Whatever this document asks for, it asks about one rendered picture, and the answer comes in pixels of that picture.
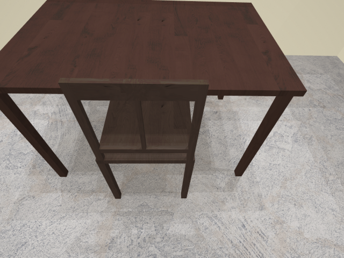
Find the table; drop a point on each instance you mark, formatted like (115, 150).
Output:
(226, 43)

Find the chair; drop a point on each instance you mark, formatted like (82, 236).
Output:
(147, 121)

